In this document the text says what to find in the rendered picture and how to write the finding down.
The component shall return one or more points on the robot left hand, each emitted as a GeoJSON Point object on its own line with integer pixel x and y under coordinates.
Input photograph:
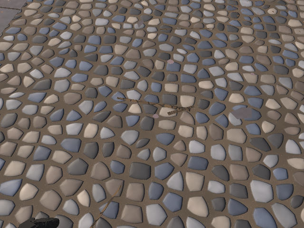
{"type": "Point", "coordinates": [40, 223]}

